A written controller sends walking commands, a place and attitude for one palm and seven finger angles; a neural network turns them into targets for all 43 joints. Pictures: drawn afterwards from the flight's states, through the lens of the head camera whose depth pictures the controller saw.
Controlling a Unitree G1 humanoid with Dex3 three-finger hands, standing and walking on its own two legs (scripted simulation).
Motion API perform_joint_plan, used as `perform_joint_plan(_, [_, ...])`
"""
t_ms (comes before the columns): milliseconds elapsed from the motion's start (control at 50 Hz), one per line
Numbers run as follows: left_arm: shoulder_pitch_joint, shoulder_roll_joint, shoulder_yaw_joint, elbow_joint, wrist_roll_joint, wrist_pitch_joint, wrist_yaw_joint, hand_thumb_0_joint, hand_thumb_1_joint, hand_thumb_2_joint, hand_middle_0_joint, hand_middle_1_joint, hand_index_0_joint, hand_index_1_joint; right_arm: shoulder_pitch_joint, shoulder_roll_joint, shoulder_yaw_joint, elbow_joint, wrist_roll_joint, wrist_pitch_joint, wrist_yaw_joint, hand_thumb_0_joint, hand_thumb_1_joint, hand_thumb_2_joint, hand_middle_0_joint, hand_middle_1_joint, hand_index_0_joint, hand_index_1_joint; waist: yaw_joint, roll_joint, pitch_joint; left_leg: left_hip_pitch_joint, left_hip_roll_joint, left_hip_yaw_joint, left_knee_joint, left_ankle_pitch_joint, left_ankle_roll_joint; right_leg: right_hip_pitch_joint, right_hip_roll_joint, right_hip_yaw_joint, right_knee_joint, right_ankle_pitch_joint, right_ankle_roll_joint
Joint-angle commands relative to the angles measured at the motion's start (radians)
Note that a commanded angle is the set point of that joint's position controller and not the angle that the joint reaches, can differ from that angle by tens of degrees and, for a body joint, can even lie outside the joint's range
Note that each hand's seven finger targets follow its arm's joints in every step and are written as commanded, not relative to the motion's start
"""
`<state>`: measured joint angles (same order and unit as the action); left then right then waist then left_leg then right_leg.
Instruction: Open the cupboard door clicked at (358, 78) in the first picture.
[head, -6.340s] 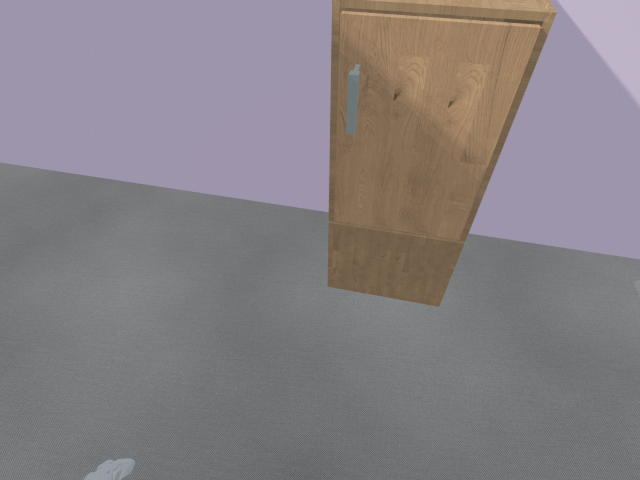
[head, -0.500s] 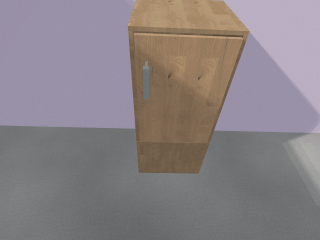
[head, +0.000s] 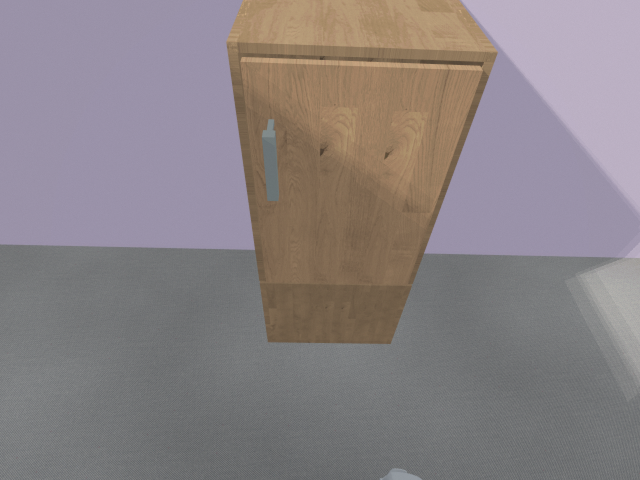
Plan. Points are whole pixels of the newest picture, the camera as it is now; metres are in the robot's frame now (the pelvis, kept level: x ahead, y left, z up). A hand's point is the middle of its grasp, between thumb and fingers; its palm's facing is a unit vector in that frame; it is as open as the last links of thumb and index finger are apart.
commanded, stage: shuffle to correct the standing spot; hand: left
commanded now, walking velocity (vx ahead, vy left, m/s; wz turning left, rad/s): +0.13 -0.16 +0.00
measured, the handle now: (272, 161) +0.64 +0.11 +0.04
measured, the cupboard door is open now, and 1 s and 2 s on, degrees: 0 0 0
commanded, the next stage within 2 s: come to a stop and stand still in 0.24 s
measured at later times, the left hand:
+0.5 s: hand out of the picture +0.09 +0.06 -0.19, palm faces +0.13 -0.99 -0.10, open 7.3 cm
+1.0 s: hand out of the picture +0.11 +0.14 -0.18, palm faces +0.07 -0.97 -0.24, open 7.4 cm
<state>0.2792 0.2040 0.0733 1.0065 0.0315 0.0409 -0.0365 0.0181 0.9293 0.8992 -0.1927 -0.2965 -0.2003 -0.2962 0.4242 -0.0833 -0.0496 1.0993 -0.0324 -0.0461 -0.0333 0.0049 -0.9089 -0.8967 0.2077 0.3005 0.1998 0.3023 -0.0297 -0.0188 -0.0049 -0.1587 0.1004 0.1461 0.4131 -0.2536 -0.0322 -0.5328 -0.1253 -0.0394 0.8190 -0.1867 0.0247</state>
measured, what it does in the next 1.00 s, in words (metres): steps on the spot: right foot, then left foot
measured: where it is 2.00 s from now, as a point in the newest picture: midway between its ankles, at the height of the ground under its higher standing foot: outside the picture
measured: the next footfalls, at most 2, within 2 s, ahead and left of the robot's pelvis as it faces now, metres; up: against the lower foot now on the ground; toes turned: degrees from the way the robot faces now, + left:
right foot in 0.12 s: +0.14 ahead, -0.15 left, +0.00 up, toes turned +8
left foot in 0.44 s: +0.12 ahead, +0.03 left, +0.00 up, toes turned +6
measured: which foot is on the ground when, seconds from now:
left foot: down 0.00-0.12, up 0.14-0.42, down 0.44-1.00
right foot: up 0.00-0.10, down 0.12-1.00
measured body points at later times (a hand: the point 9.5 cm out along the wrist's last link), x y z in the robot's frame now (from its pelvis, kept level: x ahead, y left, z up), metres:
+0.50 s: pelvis +0.11 -0.09 -0.01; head +0.11 -0.07 +0.44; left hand +0.08 +0.11 -0.18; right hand +0.20 -0.32 -0.15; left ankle +0.12 -0.02 -0.74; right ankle +0.10 -0.17 -0.74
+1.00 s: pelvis +0.06 -0.05 -0.02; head +0.06 -0.05 +0.43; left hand +0.10 +0.19 -0.16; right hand +0.13 -0.29 -0.16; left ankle +0.08 +0.03 -0.74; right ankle +0.10 -0.17 -0.74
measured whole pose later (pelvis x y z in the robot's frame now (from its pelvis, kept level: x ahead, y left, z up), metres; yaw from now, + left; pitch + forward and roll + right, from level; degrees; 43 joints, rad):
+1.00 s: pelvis +0.06 -0.05 -0.02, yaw +1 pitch -3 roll -1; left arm 0.27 0.19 0.02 0.95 0.02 0.02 0.05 0.00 0.90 0.90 -0.20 -0.30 -0.20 -0.30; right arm 0.24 -0.18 -0.04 0.94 -0.02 0.02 0.00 0.00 -0.92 -0.90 0.20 0.30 0.19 0.30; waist 0.01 0.01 0.03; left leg -0.26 -0.01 0.08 0.63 -0.32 0.06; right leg -0.29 -0.05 -0.12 0.61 -0.28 -0.01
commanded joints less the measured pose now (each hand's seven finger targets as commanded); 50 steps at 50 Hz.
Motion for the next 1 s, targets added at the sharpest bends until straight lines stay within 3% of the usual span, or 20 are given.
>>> perform_joint_plan(0, [-0.023, -0.021, -0.003, -0.069, -0.006, -0.027, -0.005, 0.000, 0.900, 0.900, -0.200, -0.300, -0.200, -0.300, 0.009, -0.230, -0.061, -0.039, -0.008, 0.005, -0.007, 0.000, -0.900, -0.900, 0.200, 0.300, 0.200, 0.300, -0.002, 0.179, 0.121, -0.147, 0.207, -0.141, -0.169, -0.059, 0.156, 0.124, 0.042, -0.084, -0.176, -0.039, 0.011])
perform_joint_plan(60, [0.132, 0.037, 0.015, -0.019, -0.005, -0.045, 0.005, 0.000, 0.900, 0.900, -0.200, -0.300, -0.200, -0.300, -0.018, -0.230, -0.066, -0.040, -0.006, 0.019, 0.003, 0.000, -0.900, -0.900, 0.200, 0.300, 0.200, 0.300, 0.071, 0.062, 0.014, -0.223, 0.133, -0.088, 0.068, -0.129, 0.089, 0.425, 0.090, -0.115, -0.348, 0.000, -0.006])
perform_joint_plan(80, [0.243, 0.113, 0.030, 0.014, -0.001, -0.058, 0.017, 0.000, 0.900, 0.900, -0.200, -0.300, -0.200, -0.300, -0.005, -0.184, -0.053, -0.046, 0.002, 0.020, 0.009, 0.000, -0.900, -0.900, 0.200, 0.300, 0.200, 0.300, 0.120, -0.134, -0.061, -0.325, 0.036, 0.006, 0.329, -0.211, 0.056, 0.583, -0.033, 0.020, -0.436, -0.090, -0.045])
perform_joint_plan(100, [0.282, 0.210, 0.043, 0.020, 0.002, -0.064, 0.031, 0.000, 0.900, 0.900, -0.200, -0.300, -0.200, -0.300, -0.005, -0.107, -0.027, -0.081, 0.012, 0.024, 0.010, 0.000, -0.900, -0.900, 0.200, 0.300, 0.200, 0.300, 0.122, -0.404, -0.109, -0.499, -0.073, 0.013, 0.634, -0.445, 0.040, 0.653, -0.241, 0.330, -0.537, -0.117, -0.129])
perform_joint_plan(120, [0.277, 0.187, 0.034, 0.011, -0.006, -0.060, 0.043, 0.000, 0.900, 0.900, -0.200, -0.300, -0.200, -0.300, -0.066, -0.131, -0.023, -0.108, 0.011, 0.032, 0.008, 0.000, -0.900, -0.900, 0.200, 0.300, 0.200, 0.300, 0.134, -0.274, -0.081, -0.532, -0.040, -0.087, 0.773, -0.408, 0.057, 0.575, -0.262, 0.372, -0.591, -0.154, -0.190])
perform_joint_plan(160, [0.108, 0.124, 0.027, -0.012, -0.003, -0.062, 0.056, 0.000, 0.900, 0.900, -0.200, -0.300, -0.200, -0.300, -0.093, -0.132, -0.030, -0.100, 0.008, 0.037, 0.015, 0.000, -0.900, -0.900, 0.200, 0.300, 0.200, 0.300, 0.066, -0.230, -0.009, -0.500, 0.028, -0.097, 0.836, -0.269, 0.058, 0.409, -0.222, 0.306, -0.621, -0.265, -0.204])
perform_joint_plan(220, [0.013, 0.049, -0.005, -0.035, 0.004, -0.070, 0.064, 0.000, 0.900, 0.900, -0.200, -0.300, -0.200, -0.300, -0.069, -0.115, -0.028, -0.085, -0.001, 0.054, 0.023, 0.000, -0.900, -0.900, 0.200, 0.300, 0.200, 0.300, -0.001, -0.107, 0.041, -0.355, 0.027, -0.075, 0.720, -0.141, 0.042, 0.241, -0.138, 0.070, -0.600, -0.067, -0.179])
perform_joint_plan(340, [0.059, 0.063, -0.013, -0.019, 0.007, -0.057, 0.062, 0.000, 0.900, 0.900, -0.200, -0.300, -0.200, -0.300, -0.092, -0.101, -0.011, -0.112, 0.002, 0.048, 0.018, 0.000, -0.900, -0.900, 0.200, 0.300, 0.200, 0.300, 0.008, -0.045, 0.040, -0.192, -0.006, -0.017, 0.332, -0.143, 0.037, 0.238, -0.135, 0.109, -0.578, -0.019, -0.235])
perform_joint_plan(380, [0.064, 0.042, -0.020, -0.010, -0.011, -0.051, 0.061, 0.000, 0.900, 0.900, -0.200, -0.300, -0.200, -0.300, -0.053, -0.089, 0.007, -0.089, 0.005, 0.036, 0.006, 0.000, -0.900, -0.900, 0.200, 0.300, 0.200, 0.300, -0.006, 0.031, 0.007, -0.047, -0.028, -0.021, 0.094, 0.024, 0.026, 0.249, -0.092, 0.081, -0.475, 0.104, -0.187])
perform_joint_plan(420, [0.123, -0.025, -0.040, 0.005, -0.026, -0.057, 0.056, 0.000, 0.900, 0.900, -0.200, -0.300, -0.200, -0.300, -0.070, -0.170, 0.002, -0.092, 0.010, 0.015, -0.007, 0.000, -0.900, -0.900, 0.200, 0.300, 0.200, 0.300, 0.019, 0.223, -0.031, 0.078, 0.134, -0.229, -0.044, 0.375, 0.089, 0.210, 0.014, 0.007, -0.372, 0.140, -0.066])
perform_joint_plan(440, [0.144, -0.034, -0.046, 0.012, -0.024, -0.058, 0.060, 0.000, 0.900, 0.900, -0.200, -0.300, -0.200, -0.300, -0.112, -0.201, -0.001, -0.107, 0.020, 0.018, -0.013, 0.000, -0.900, -0.900, 0.200, 0.300, 0.200, 0.300, 0.047, 0.217, -0.047, 0.047, 0.205, -0.250, -0.013, 0.588, 0.143, 0.282, 0.020, -0.019, -0.393, 0.073, -0.025])
perform_joint_plan(480, [0.125, -0.014, -0.047, 0.032, -0.013, -0.055, 0.075, 0.000, 0.900, 0.900, -0.200, -0.300, -0.200, -0.300, -0.189, -0.155, 0.009, -0.106, 0.024, 0.028, -0.016, 0.000, -0.900, -0.900, 0.200, 0.300, 0.200, 0.300, 0.046, 0.163, 0.004, -0.015, 0.106, -0.147, 0.027, 0.566, 0.101, 0.357, 0.001, 0.008, -0.420, 0.252, -0.023])
perform_joint_plan(560, [0.143, 0.028, -0.032, 0.023, -0.010, -0.048, 0.086, 0.000, 0.900, 0.900, -0.200, -0.300, -0.200, -0.300, -0.170, -0.161, -0.003, -0.106, 0.021, 0.047, -0.021, 0.000, -0.900, -0.900, 0.200, 0.300, 0.200, 0.300, 0.039, 0.081, -0.007, 0.033, 0.083, -0.120, 0.074, 0.620, 0.082, 0.355, -0.034, 0.021, -0.362, 0.440, -0.045])
perform_joint_plan(680, [0.120, 0.057, -0.017, -0.013, -0.001, -0.037, 0.092, 0.000, 0.900, 0.900, -0.200, -0.300, -0.200, -0.300, -0.187, -0.130, -0.020, -0.135, 0.018, 0.079, -0.007, 0.000, -0.900, -0.900, 0.200, 0.300, 0.200, 0.300, 0.038, -0.120, -0.049, -0.069, -0.017, -0.057, 0.213, 0.153, 0.038, 0.381, -0.161, 0.113, -0.382, 0.608, -0.151])
perform_joint_plan(740, [0.087, 0.056, -0.017, -0.022, 0.003, -0.033, 0.093, 0.000, 0.900, 0.900, -0.200, -0.300, -0.200, -0.300, -0.217, -0.101, -0.016, -0.143, 0.019, 0.091, 0.002, 0.000, -0.900, -0.900, 0.200, 0.300, 0.200, 0.300, 0.051, -0.134, -0.017, -0.154, -0.049, -0.083, 0.332, -0.172, 0.023, 0.364, -0.212, 0.146, -0.458, 0.470, -0.238])
perform_joint_plan(760, [0.130, 0.070, -0.032, -0.054, 0.008, -0.050, 0.121, 0.000, 0.900, 0.900, -0.200, -0.300, -0.200, -0.300, -0.287, -0.168, -0.019, -0.236, 0.021, 0.062, 0.010, 0.000, -0.900, -0.900, 0.200, 0.300, 0.200, 0.300, 0.056, -0.155, -0.019, -0.248, -0.093, -0.084, 0.399, -0.244, 0.008, 0.433, -0.166, 0.272, -0.444, 0.913, -0.158])
perform_joint_plan(820, [0.071, 0.136, -0.008, -0.117, 0.004, -0.077, 0.114, 0.000, 0.900, 0.900, -0.200, -0.300, -0.200, -0.300, -0.243, -0.121, -0.012, -0.246, 0.032, 0.066, 0.031, 0.000, -0.900, -0.900, 0.200, 0.300, 0.200, 0.300, 0.031, -0.046, -0.108, -0.248, -0.074, -0.121, 0.407, -0.173, 0.044, 0.454, -0.187, 0.167, -0.380, 0.551, -0.239])
perform_joint_plan(880, [0.011, 0.129, -0.020, -0.131, -0.002, -0.062, 0.107, 0.000, 0.900, 0.900, -0.200, -0.300, -0.200, -0.300, -0.163, -0.108, 0.007, -0.215, 0.024, 0.055, 0.032, 0.000, -0.900, -0.900, 0.200, 0.300, 0.200, 0.300, 0.001, -0.022, -0.029, -0.058, -0.089, -0.082, 0.117, -0.035, 0.041, 0.257, -0.101, 0.072, -0.360, 0.129, -0.146])
perform_joint_plan(940, [0.020, 0.061, -0.035, -0.141, -0.013, -0.041, 0.090, 0.000, 0.900, 0.900, -0.200, -0.300, -0.200, -0.300, -0.142, -0.208, 0.001, -0.225, 0.007, 0.038, 0.029, 0.000, -0.900, -0.900, 0.200, 0.300, 0.200, 0.300, 0.031, 0.154, 0.066, -0.182, 0.096, -0.324, -0.073, 0.001, 0.127, 0.214, 0.045, -0.020, -0.305, -0.191, -0.038])
perform_joint_plan(980, [0.004, 0.068, -0.038, -0.128, -0.006, -0.027, 0.083, 0.000, 0.900, 0.900, -0.200, -0.300, -0.200, -0.300, -0.200, -0.226, 0.003, -0.231, 0.008, 0.040, 0.022, 0.000, -0.900, -0.900, 0.200, 0.300, 0.200, 0.300, 0.046, 0.175, 0.133, -0.285, 0.095, -0.391, -0.181, -0.201, 0.150, 0.256, 0.081, -0.025, -0.253, -0.197, -0.039])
